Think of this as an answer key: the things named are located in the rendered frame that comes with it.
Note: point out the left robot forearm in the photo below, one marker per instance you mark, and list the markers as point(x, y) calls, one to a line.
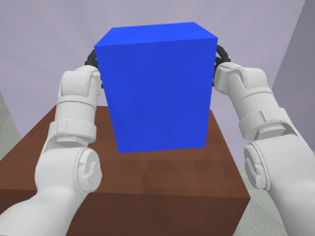
point(74, 122)

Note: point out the pedestal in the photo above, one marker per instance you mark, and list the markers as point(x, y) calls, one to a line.
point(194, 191)

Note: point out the robot left upper arm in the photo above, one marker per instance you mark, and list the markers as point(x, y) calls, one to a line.
point(63, 177)

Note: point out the robot left hand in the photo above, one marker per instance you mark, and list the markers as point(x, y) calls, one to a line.
point(91, 61)

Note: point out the robot right hand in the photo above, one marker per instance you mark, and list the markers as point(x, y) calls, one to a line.
point(224, 58)

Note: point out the right robot forearm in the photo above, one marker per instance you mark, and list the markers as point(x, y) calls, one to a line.
point(259, 114)

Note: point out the robot right upper arm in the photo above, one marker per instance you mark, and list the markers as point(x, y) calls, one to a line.
point(284, 167)

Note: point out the carton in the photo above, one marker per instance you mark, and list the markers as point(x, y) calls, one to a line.
point(158, 82)

